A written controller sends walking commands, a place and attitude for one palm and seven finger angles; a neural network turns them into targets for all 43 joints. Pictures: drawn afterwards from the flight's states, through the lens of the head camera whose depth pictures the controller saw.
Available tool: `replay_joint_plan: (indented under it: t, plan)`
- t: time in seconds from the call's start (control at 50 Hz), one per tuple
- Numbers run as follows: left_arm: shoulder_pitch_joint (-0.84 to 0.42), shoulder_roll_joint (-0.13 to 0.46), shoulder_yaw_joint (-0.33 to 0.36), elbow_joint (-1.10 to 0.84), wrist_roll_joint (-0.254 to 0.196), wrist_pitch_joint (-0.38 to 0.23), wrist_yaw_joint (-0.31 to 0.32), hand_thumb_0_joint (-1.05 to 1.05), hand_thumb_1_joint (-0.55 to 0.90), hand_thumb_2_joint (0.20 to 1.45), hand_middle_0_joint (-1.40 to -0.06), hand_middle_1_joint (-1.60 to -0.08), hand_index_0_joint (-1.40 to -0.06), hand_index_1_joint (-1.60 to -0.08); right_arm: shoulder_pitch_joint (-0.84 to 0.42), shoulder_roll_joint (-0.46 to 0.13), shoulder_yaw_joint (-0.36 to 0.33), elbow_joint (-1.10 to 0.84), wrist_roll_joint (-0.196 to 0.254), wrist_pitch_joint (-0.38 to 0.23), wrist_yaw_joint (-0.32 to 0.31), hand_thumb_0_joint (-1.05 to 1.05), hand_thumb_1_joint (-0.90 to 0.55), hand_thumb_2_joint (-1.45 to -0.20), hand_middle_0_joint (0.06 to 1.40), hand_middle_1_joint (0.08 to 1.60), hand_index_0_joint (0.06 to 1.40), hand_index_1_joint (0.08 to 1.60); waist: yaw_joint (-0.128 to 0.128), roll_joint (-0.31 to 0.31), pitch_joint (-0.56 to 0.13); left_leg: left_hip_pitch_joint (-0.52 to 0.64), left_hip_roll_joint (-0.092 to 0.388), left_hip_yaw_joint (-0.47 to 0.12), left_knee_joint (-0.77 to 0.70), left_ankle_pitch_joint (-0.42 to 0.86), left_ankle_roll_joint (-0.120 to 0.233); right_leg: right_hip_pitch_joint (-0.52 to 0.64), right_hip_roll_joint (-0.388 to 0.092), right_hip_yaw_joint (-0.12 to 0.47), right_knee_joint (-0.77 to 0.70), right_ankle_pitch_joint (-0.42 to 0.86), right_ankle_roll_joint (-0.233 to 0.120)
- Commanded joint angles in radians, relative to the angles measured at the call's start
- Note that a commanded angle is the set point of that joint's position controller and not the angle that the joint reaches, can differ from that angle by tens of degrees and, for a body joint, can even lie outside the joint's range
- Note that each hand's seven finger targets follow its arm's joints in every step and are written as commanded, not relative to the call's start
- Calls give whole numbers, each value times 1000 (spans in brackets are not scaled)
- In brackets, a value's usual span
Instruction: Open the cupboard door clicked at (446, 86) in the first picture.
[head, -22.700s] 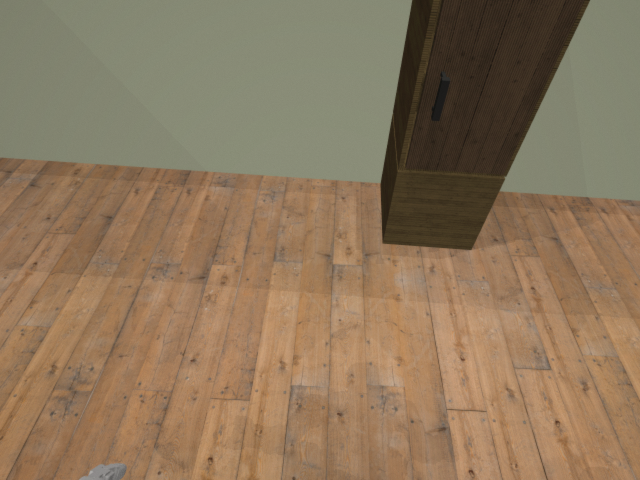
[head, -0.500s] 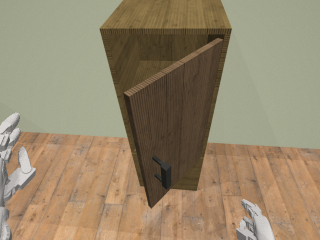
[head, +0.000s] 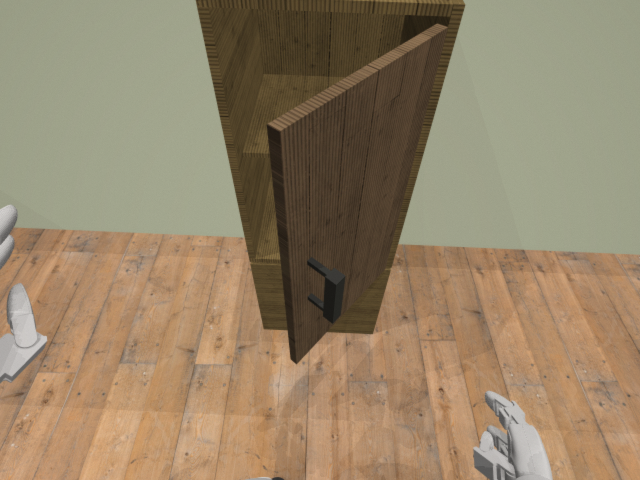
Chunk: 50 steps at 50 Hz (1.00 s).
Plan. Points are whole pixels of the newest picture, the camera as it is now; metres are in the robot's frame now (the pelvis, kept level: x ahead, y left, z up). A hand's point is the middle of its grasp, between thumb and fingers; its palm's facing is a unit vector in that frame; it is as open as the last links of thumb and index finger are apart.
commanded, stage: step back with the hand held close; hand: left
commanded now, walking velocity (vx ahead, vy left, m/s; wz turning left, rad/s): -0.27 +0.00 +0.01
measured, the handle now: (323, 290) +0.41 +0.02 -0.06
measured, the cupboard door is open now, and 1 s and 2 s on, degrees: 51 51 51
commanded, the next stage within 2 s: stop stepping back and stand still in 0.52 s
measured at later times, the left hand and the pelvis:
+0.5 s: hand out of the picture +0.09 +0.28 +0.18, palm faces +0.50 -0.73 -0.46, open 7.4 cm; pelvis -0.10 +0.00 -0.01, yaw +7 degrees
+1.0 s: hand out of the picture +0.00 +0.25 +0.17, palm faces +0.34 -0.80 -0.49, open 7.4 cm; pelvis -0.20 +0.00 +0.01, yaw -1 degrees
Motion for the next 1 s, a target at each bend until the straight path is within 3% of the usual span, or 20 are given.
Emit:
replay_joint_plan:
  t: [0.0, 0.1, 0.18, 0.24, 0.3, 0.34, 0.36, 0.42, 0.5, 0.52, 0.56, 0.6, 0.64, 0.68, 0.72, 0.76, 0.8, 0.92, 0.96, 0.98]
  plan:
    - [-18, 158, 161, -194, 11, -86, 27, 0, 900, 900, -200, -300, -200, -300, -97, -144, -43, -154, -8, -79, -13, 0, -900, -900, 200, 300, 200, 300, 13, 136, -109, -173, 66, -102, -227, -454, 44, 167, 67, -17, 60, -61, -9]
    - [3, 150, 174, -208, 18, -104, 21, 0, 900, 900, -200, -300, -200, -300, -90, -139, -48, -145, -11, -127, -3, 0, -900, -900, 200, 300, 200, 300, 21, 144, -134, -282, 77, -128, -199, -563, 61, 202, 86, 9, 134, -87, -23]
    - [-27, 174, 162, -239, 3, -107, 31, 0, 900, 900, -200, -300, -200, -300, -43, -122, -56, -87, -20, -136, 1, 0, -900, -900, 200, 300, 200, 300, -4, -97, -128, 105, -63, 13, 172, -323, -26, -281, -75, 201, -171, -292, -100]
    - [-143, 162, 112, -226, 15, -91, 50, 0, 900, 900, -200, -300, -200, -300, -36, -106, -51, -40, -27, -125, -4, 0, -900, -900, 200, 300, 200, 300, -26, -167, -110, 227, -82, 14, 248, -218, -33, -405, -125, 171, -182, -195, -99]
    - [-196, 179, 116, -210, 12, -94, 50, 0, 900, 900, -200, -300, -200, -300, -78, -127, -46, -51, -21, -128, -26, 0, -900, -900, 200, 300, 200, 300, -17, 2, -37, 91, 27, -145, -39, -403, 4, -341, -3, 72, -57, -312, -34]
    - [-165, 161, 145, -223, 21, -104, 42, 0, 900, 900, -200, -300, -200, -300, -118, -146, -48, -78, -26, -146, -29, 0, -900, -900, 200, 300, 200, 300, 5, 288, -96, -294, 218, -390, -382, -787, 91, 54, 142, -12, 364, -233, -4]
    - [-166, 180, 171, -250, 24, -108, 37, 0, 900, 900, -200, -300, -200, -300, -126, -123, -59, -82, -31, -152, -21, 0, -900, -900, 200, 300, 200, 300, 22, 302, -160, -334, 263, -409, -420, -733, 117, 130, 156, -12, 577, -232, -17]
    - [-44, 180, 184, -257, -9, -114, 39, 0, 900, 900, -200, -300, -200, -300, -131, -99, -80, -65, -31, -177, 28, 0, -900, -900, 200, 300, 200, 300, 38, 210, -259, -55, 213, -206, -272, -377, 94, -26, 120, -12, 610, -327, -52]
    - [4, 167, 163, -238, -46, -108, 33, 0, 900, 900, -200, -300, -200, -300, -122, -88, -61, -65, -20, -181, 50, 0, -900, -900, 200, 300, 200, 300, 26, 241, -209, -31, 186, -50, -231, -342, -9, 26, 72, -52, 141, -370, -89]
    - [-22, 186, 169, -232, -43, -120, 27, 0, 900, 900, -200, -300, -200, -300, -104, -88, -62, -54, -22, -174, 49, 0, -900, -900, 200, 300, 200, 300, 14, 114, -189, 17, 149, -9, -96, -326, -50, -47, -6, 62, -42, -356, -123]
    - [-118, 259, 184, -242, -3, -141, 48, 0, 900, 900, -200, -300, -200, -300, -82, -82, -50, -25, -38, -153, 46, 0, -900, -900, 200, 300, 200, 300, 11, -213, -109, 100, -11, 0, 475, -276, -87, -400, -372, 560, -334, -157, -246]
    - [-184, 194, 94, -196, 13, -95, 44, 0, 900, 900, -200, -300, -200, -300, -102, -79, -50, -21, -30, -145, 40, 0, -900, -900, 200, 300, 200, 300, 7, -289, -93, -69, -44, -68, 588, -344, -65, -215, -271, 363, -153, 382, -202]
    - [-194, 172, 96, -139, 16, -62, 36, 0, 900, 900, -200, -300, -200, -300, -120, -70, -25, -47, -22, -134, 9, 0, -900, -900, 200, 300, 200, 300, 4, -285, -71, -8, -31, -15, 360, -279, -41, -113, -187, 222, -36, 536, -155]
    - [-254, 160, 79, -121, 16, -49, 31, 0, 900, 900, -200, -300, -200, -300, -98, -94, -19, -30, -23, -135, -10, 0, -900, -900, 200, 300, 200, 300, -13, -90, -87, 159, -62, 34, 47, -104, -30, -112, -116, 140, 15, 374, -95]
    - [-242, 164, 91, -158, 16, -64, 32, 0, 900, 900, -200, -300, -200, -300, -74, -132, -32, -53, -17, -163, -11, 0, -900, -900, 200, 300, 200, 300, 18, 127, -149, 264, 119, -146, -107, 106, 32, -110, -3, 87, 91, 27, -28]
    - [-161, 157, 109, -123, 10, -75, 33, 0, 900, 900, -200, -300, -200, -300, -54, -129, -38, -70, -11, -192, -1, 0, -900, -900, 200, 300, 200, 300, 20, 90, -166, 216, 201, -268, -225, -183, 71, -81, 56, 56, 134, -201, -23]
    - [-114, 152, 120, -231, 6, -83, 28, 0, 900, 900, -200, -300, -200, -300, -65, -94, -20, -72, -26, -205, 8, 0, -900, -900, 200, 300, 200, 300, 3, 285, -127, 54, 225, -371, -427, -613, 71, -46, 63, 41, 318, -262, -22]
    - [61, 145, 121, -254, 5, -56, 45, 0, 900, 900, -200, -300, -200, -300, -46, -104, -30, -81, -27, -194, 23, 0, -900, -900, 200, 300, 200, 300, 0, 193, -149, 18, 112, -103, -328, -470, 18, 147, 87, -105, 26, -205, -55]
    - [43, 175, 141, -229, 8, -47, 46, 0, 900, 900, -200, -300, -200, -300, -36, -103, -33, -76, -32, -166, 11, 0, -900, -900, 200, 300, 200, 300, -11, 146, -140, -8, 55, -44, -187, -415, -2, 174, 43, -59, -102, -183, -85]
    - [38, 195, 162, -198, 9, -43, 46, 0, 900, 900, -200, -300, -200, -300, -34, -103, -38, -74, -39, -153, 11, 0, -900, -900, 200, 300, 200, 300, -18, 73, -132, -14, 20, -12, -33, -348, -12, 120, -46, 63, -151, -204, -135]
